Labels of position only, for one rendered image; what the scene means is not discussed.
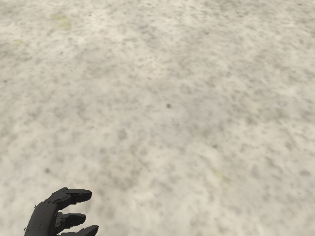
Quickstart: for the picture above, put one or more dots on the left robot hand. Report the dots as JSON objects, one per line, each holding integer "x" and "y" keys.
{"x": 47, "y": 221}

